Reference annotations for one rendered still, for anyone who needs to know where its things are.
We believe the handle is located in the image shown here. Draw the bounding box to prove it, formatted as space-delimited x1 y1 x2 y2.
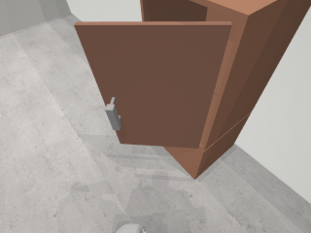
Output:
105 97 121 131

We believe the robot left thigh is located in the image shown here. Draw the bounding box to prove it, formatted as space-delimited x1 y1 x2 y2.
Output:
116 223 147 233

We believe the cupboard door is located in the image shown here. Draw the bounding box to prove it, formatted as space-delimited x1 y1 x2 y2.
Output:
74 21 232 149

